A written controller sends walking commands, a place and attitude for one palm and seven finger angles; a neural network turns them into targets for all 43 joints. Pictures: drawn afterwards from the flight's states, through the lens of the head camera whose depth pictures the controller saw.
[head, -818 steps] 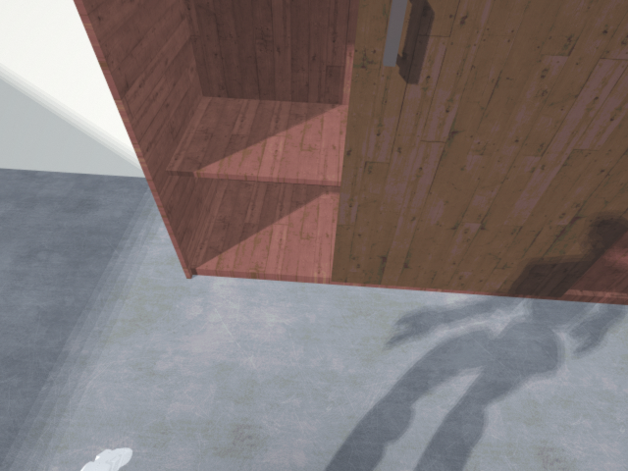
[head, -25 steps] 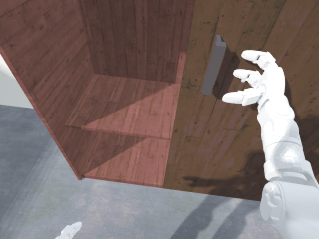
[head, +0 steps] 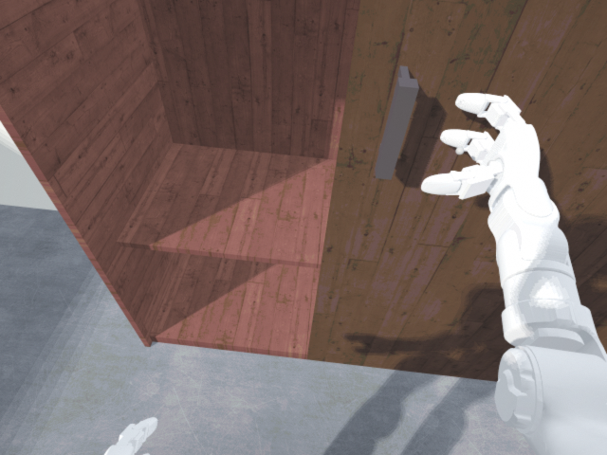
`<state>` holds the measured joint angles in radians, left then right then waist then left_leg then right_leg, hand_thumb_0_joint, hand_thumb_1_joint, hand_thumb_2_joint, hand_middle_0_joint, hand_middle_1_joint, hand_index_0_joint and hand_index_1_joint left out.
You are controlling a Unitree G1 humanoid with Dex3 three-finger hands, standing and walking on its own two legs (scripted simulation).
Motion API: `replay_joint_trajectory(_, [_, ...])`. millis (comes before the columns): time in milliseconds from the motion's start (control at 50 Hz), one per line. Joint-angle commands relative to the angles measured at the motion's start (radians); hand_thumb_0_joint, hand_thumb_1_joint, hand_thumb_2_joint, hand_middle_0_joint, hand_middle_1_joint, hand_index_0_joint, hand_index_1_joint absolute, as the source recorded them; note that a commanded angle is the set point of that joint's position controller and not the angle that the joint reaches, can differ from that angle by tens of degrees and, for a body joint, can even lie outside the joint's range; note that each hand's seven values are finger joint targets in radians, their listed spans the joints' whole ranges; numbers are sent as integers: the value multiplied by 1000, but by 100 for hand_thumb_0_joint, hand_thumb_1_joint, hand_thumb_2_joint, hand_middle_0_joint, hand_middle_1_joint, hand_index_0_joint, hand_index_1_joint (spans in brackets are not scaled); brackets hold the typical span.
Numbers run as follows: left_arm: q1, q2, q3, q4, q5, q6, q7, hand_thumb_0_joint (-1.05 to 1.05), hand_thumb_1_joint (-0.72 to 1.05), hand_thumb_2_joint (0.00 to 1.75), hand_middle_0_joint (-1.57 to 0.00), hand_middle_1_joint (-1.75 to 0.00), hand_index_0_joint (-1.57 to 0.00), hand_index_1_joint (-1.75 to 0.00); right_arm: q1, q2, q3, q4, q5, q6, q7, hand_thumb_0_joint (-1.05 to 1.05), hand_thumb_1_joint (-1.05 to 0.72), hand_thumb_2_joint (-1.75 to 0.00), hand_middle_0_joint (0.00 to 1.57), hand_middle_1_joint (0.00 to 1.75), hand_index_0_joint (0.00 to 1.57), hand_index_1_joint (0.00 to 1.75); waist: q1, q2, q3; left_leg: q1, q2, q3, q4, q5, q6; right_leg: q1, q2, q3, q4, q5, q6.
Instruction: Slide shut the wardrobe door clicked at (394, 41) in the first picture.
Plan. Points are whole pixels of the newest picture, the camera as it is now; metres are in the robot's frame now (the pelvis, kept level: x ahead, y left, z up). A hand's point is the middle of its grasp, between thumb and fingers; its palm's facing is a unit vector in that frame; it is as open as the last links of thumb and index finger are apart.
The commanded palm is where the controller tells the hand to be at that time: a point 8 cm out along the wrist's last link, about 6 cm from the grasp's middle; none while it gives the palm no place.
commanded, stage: feel for the door with the fingertips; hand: right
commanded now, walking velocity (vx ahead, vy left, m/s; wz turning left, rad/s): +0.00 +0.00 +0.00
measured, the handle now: (393, 124) +0.51 -0.06 +0.20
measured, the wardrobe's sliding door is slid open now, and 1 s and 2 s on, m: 0.54 0.54 0.54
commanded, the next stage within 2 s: slide the fingers in behind the handle in 0.74 s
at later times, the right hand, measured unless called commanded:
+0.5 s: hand (429, 146) +0.46 -0.11 +0.20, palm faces +0.05 +1.00 +0.03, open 14.0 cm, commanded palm +0.44 -0.16 +0.20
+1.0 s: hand (434, 140) +0.46 -0.11 +0.21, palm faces +0.05 +1.00 +0.02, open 13.9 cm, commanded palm +0.44 -0.15 +0.20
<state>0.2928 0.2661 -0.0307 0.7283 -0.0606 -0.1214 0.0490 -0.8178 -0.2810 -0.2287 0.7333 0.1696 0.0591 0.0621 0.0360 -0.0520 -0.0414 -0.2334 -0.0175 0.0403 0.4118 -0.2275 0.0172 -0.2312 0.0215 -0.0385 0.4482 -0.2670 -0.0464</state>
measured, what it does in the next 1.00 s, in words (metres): stands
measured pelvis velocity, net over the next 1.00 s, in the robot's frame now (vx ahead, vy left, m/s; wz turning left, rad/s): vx -0.01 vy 0.00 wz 0.01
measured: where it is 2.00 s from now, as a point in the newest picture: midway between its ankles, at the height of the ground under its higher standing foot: outside the picture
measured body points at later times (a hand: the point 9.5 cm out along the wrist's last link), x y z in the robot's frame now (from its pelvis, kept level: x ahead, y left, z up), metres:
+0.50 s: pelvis +0.00 +0.00 +0.00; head +0.01 +0.01 +0.45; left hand +0.10 +0.24 -0.12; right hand +0.45 -0.16 +0.20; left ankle -0.01 +0.11 -0.74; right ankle -0.02 -0.09 -0.74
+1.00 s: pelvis -0.01 +0.00 +0.00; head +0.01 +0.02 +0.45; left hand +0.05 +0.26 -0.13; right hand +0.45 -0.17 +0.21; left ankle -0.01 +0.11 -0.74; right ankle -0.02 -0.09 -0.74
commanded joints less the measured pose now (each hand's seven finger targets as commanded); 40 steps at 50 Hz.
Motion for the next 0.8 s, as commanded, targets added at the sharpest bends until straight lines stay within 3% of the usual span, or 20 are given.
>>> replay_joint_trajectory(0, [-13,117,49,-119,-1,-45,8,0,90,90,-20,-30,-20,-30,-512,-167,-21,-223,7,-59,-14,0,50,-30,30,120,30,120,14,64,-316,51,2,-14,-18,308,9,175,-31,57,-20,355,12])
replay_joint_trajectory(20, [-13,118,51,-119,1,-41,6,0,90,90,-20,-30,-20,-30,-483,-187,-37,-223,5,-63,-21,0,50,-30,30,120,30,120,3,86,-319,75,3,-13,-19,317,11,165,-33,55,-17,369,10])
replay_joint_trajectory(60, [-17,113,50,-120,0,-41,4,0,90,90,-20,-30,-20,-30,-527,-151,-5,-247,0,-70,-27,0,50,-30,30,120,30,120,16,63,-319,57,1,-14,-16,323,9,179,-34,54,-18,374,12])
replay_joint_trajectory(160, [-19,108,50,-114,2,-41,2,0,90,90,-20,-30,-20,-30,-550,-131,6,-250,-9,-64,-55,0,50,-30,30,120,30,120,18,46,-303,39,-1,-16,-20,302,8,178,-36,53,-20,361,15])
replay_joint_trajectory(180, [-17,107,51,-113,2,-43,2,0,90,90,-20,-30,-20,-30,-560,-128,7,-253,-11,-64,-61,0,50,-30,30,120,30,120,19,69,-309,43,-2,-12,-18,300,8,180,-37,58,-22,361,16])
replay_joint_trajectory(220, [-19,108,52,-114,7,-42,0,0,90,90,-20,-30,-20,-30,-527,-144,-12,-268,-15,-66,-75,0,50,-30,30,120,30,120,2,67,-329,70,0,-14,-17,316,11,182,-37,53,-20,391,17])
replay_joint_trajectory(260, [-26,98,53,-119,5,-45,-6,0,90,90,-20,-30,-20,-30,-532,-99,20,-311,-21,-69,-83,0,50,-30,30,120,30,120,5,19,-357,56,-1,-14,-10,341,10,222,-40,54,-14,437,24])
replay_joint_trajectory(280, [-26,96,52,-117,7,-47,-8,0,90,90,-20,-30,-20,-30,-534,-69,38,-308,-20,-64,-87,0,50,-30,30,120,30,120,10,26,-349,50,-2,-11,-7,351,10,228,-41,55,-11,453,26])
replay_joint_trajectory(340, [-21,106,55,-108,6,-36,-6,0,90,90,-20,-30,-20,-30,-486,-113,-10,-259,-21,-38,-98,0,50,-30,30,120,30,120,1,116,-320,79,-4,-13,-13,366,6,180,-41,42,-20,425,18])
replay_joint_trajectory(360, [-26,102,53,-112,9,-35,-6,0,90,90,-20,-30,-20,-30,-504,-115,-10,-278,-22,-33,-101,0,50,-30,30,120,30,120,-1,76,-318,83,0,-16,-15,365,7,171,-36,39,-24,415,18])
replay_joint_trajectory(380, [-28,100,51,-110,7,-32,-5,0,90,90,-20,-30,-20,-30,-504,-113,-8,-253,-25,-25,-104,0,50,-30,30,120,30,120,1,87,-299,78,0,-17,-18,350,6,159,-35,37,-26,391,16])
replay_joint_trajectory(420, [-21,106,49,-102,11,-25,2,0,90,90,-20,-30,-20,-30,-528,-163,-36,-220,-35,-24,-112,0,50,-30,30,120,30,120,4,107,-265,81,5,-18,-31,304,6,124,-33,33,-35,336,11])
replay_joint_trajectory(480, [-19,99,47,-107,11,-36,4,0,90,90,-20,-30,-20,-30,-583,-136,-14,-233,-35,-50,-107,0,50,-30,30,120,30,120,16,68,-305,67,3,-25,-24,310,6,159,-33,38,-28,344,11])
replay_joint_trajectory(540, [1,104,51,-102,11,-40,4,0,90,90,-20,-30,-20,-30,-605,-150,-18,-211,-36,-76,-93,0,50,-30,30,120,30,120,23,83,-331,74,2,-27,-20,330,5,167,-35,37,-23,357,9])
replay_joint_trajectory(580, [2,102,53,-101,10,-45,3,0,90,90,-20,-30,-20,-30,-603,-128,1,-208,-32,-85,-78,0,50,-30,30,120,30,120,25,40,-346,63,1,-26,-15,342,8,191,-34,41,-14,384,13])
replay_joint_trajectory(600, [8,103,54,-96,9,-47,3,0,90,90,-20,-30,-20,-30,-611,-122,4,-187,-25,-85,-73,0,50,-30,30,120,30,120,32,64,-334,57,0,-25,-18,341,6,185,-34,40,-12,375,12])
replay_joint_trajectory(660, [17,108,57,-87,7,-52,3,0,90,90,-20,-30,-20,-30,-651,-134,2,-171,-25,-95,-72,0,50,-30,30,120,30,120,38,59,-324,41,-1,-26,-23,313,5,177,-33,42,-14,343,10])
replay_joint_trajectory(680, [18,106,55,-85,7,-56,2,0,90,90,-20,-30,-20,-30,-649,-107,20,-149,-24,-94,-70,0,50,-30,30,120,30,120,41,60,-314,29,-1,-25,-24,298,5,171,-32,45,-15,330,11])
replay_joint_trajectory(740, [37,116,57,-72,8,-62,4,0,90,90,-20,-30,-20,-30,-680,-151,-16,-105,-26,-103,-76,0,50,-30,30,120,30,120,46,90,-309,26,0,-32,-32,271,1,147,-32,43,-18,290,6])
replay_joint_trajectory(780, [44,114,56,-63,9,-68,5,0,90,90,-20,-30,-20,-30,-709,-149,-10,-70,-26,-112,-72,0,50,-30,30,120,30,120,55,93,-287,15,1,-32,-35,252,-1,126,-29,42,-20,262,4])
